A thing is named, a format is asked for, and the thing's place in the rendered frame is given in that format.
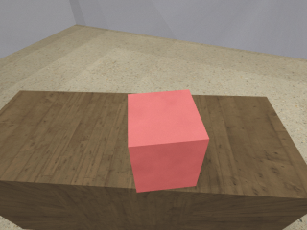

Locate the carton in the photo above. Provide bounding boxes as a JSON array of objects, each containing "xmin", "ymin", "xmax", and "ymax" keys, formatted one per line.
[{"xmin": 128, "ymin": 89, "xmax": 209, "ymax": 193}]

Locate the pedestal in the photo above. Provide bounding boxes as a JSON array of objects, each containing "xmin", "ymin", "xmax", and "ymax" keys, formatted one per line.
[{"xmin": 0, "ymin": 90, "xmax": 307, "ymax": 230}]

